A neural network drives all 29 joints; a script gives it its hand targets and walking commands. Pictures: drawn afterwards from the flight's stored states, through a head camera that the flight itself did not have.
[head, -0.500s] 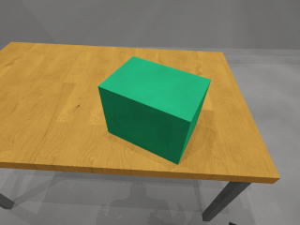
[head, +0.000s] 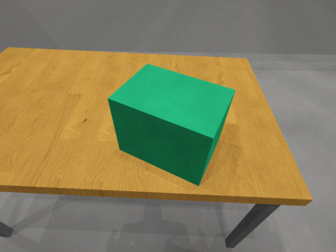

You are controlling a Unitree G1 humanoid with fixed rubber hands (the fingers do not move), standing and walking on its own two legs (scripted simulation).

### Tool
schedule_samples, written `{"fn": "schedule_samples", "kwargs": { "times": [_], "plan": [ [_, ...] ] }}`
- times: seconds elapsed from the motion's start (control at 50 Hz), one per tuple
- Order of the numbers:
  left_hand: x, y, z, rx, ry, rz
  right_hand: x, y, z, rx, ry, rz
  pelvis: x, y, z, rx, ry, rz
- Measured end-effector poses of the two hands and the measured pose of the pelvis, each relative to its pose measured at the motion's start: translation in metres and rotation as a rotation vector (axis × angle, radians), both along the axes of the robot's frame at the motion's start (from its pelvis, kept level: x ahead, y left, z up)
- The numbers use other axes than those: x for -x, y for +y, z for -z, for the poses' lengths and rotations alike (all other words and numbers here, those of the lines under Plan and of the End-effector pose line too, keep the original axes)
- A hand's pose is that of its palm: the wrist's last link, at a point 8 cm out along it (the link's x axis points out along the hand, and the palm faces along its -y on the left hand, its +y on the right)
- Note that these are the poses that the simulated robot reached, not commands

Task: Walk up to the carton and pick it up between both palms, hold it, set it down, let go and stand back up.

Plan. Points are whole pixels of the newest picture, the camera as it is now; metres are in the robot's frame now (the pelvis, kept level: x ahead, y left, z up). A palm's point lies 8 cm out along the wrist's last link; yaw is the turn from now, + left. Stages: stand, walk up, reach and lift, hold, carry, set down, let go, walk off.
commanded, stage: walk up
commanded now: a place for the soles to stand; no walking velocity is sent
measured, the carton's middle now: (172, 122) +0.49 -0.02 +0.04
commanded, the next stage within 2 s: reach and lift in 1.02 s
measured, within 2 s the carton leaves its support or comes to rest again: neither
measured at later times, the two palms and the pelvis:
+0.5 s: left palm out of the picture +0.14 +0.26 -0.10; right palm out of the picture +0.09 -0.25 -0.11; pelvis +0.02 +0.02 -0.01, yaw -6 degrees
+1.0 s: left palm out of the picture +0.17 +0.28 -0.10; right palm out of the picture +0.07 -0.25 -0.11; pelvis +0.02 +0.03 -0.01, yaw -9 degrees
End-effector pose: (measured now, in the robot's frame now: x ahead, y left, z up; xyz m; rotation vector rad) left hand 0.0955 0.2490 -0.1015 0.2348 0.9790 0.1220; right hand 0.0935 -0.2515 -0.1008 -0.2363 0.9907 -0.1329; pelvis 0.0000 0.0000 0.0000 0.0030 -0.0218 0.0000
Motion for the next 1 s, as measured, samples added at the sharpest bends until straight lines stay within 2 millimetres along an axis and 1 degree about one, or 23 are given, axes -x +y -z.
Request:
{"fn": "schedule_samples", "kwargs": {
  "times": [0.14,0.28,0.38,0.5,0.58,0.68,0.78,0.9,1.0],
  "plan": [
    [-0.003,0.01,-0.002,-0.035,0.014,0.021,0.002,-0.001,0.004,0.005,0.014,0.018,-0.005,0.007,0.002,-0.001,0.005,0.027],
    [-0.022,0.02,-0.004,-0.056,-0.016,0.051,0.002,0.002,0.006,0.003,0.009,0.052,-0.011,0.014,0.005,-0.002,0.001,0.059],
    [-0.035,0.02,-0.005,-0.057,-0.044,0.068,-0.001,0.003,0.007,0.0,-0.015,0.078,-0.015,0.017,0.009,-0.001,-0.007,0.08],
    [-0.044,0.016,-0.006,-0.059,-0.051,0.096,-0.001,0.001,0.01,-0.001,-0.014,0.087,-0.018,0.018,0.01,-0.002,-0.005,0.1],
    [-0.048,0.018,-0.006,-0.066,-0.044,0.114,0.002,0.0,0.01,0.005,-0.009,0.098,-0.018,0.02,0.011,-0.006,-0.002,0.113],
    [-0.057,0.022,-0.006,-0.075,-0.041,0.132,0.012,-0.001,0.011,0.016,0.011,0.119,-0.019,0.024,0.011,-0.009,0.003,0.128],
    [-0.065,0.019,-0.006,-0.078,-0.043,0.149,0.021,-0.002,0.015,0.015,0.049,0.132,-0.02,0.023,0.012,-0.001,0.005,0.14],
    [-0.071,0.022,-0.003,-0.087,-0.047,0.166,0.021,-0.003,0.016,0.027,0.053,0.124,-0.02,0.026,0.015,-0.003,0.006,0.139],
    [-0.074,0.029,-0.003,-0.089,-0.04,0.171,0.02,0.002,0.011,0.035,0.021,0.134,-0.021,0.033,0.014,-0.009,0.0,0.16]
  ]
}}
